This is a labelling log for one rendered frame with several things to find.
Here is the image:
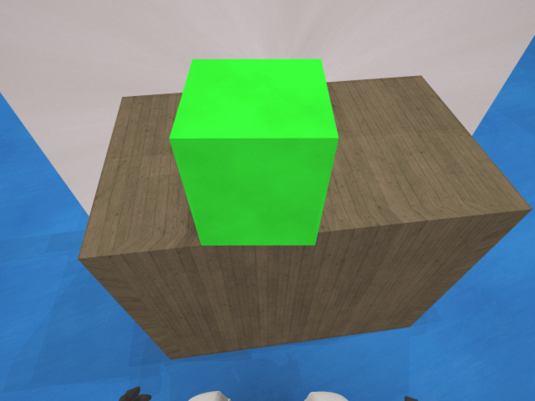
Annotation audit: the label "pedestal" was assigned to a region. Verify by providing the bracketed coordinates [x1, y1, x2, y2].
[78, 75, 532, 360]

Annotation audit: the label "carton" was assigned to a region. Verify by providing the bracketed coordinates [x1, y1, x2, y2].
[169, 59, 339, 246]

